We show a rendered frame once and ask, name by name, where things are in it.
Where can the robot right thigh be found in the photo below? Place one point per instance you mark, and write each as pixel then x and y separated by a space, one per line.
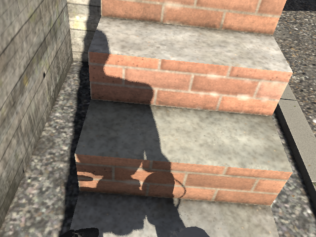
pixel 192 231

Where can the left robot hand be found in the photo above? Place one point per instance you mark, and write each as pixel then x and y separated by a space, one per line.
pixel 86 232

